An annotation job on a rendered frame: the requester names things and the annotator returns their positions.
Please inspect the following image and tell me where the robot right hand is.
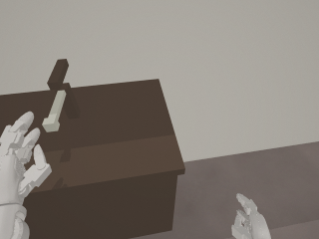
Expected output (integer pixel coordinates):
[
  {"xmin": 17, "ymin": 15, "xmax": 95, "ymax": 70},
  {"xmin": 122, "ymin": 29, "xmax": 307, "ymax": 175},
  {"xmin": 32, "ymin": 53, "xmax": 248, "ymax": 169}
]
[{"xmin": 231, "ymin": 193, "xmax": 271, "ymax": 239}]

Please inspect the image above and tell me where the robot left hand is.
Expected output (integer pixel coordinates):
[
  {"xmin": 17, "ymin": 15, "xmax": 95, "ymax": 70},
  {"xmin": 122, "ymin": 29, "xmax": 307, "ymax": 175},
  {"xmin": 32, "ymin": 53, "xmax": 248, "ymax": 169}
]
[{"xmin": 0, "ymin": 112, "xmax": 52, "ymax": 205}]

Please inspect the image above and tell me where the left robot forearm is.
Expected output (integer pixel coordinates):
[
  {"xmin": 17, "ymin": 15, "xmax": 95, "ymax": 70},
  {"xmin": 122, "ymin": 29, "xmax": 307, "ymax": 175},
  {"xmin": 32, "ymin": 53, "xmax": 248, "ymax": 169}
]
[{"xmin": 0, "ymin": 202, "xmax": 30, "ymax": 239}]

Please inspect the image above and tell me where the tap lever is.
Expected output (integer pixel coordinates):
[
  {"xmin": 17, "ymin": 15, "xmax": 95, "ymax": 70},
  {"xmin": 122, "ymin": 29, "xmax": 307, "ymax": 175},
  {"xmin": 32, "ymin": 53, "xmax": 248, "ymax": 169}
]
[{"xmin": 42, "ymin": 90, "xmax": 66, "ymax": 132}]

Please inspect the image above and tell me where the counter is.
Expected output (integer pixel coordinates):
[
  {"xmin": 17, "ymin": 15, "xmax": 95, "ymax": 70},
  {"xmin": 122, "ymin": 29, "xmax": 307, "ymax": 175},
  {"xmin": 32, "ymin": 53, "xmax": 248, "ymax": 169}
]
[{"xmin": 0, "ymin": 59, "xmax": 185, "ymax": 239}]

